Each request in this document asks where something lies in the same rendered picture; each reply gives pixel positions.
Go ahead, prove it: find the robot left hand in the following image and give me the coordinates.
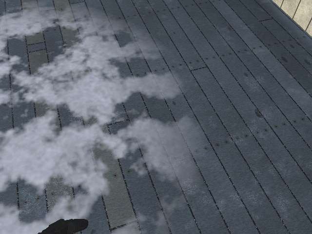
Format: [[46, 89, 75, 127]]
[[38, 218, 89, 234]]

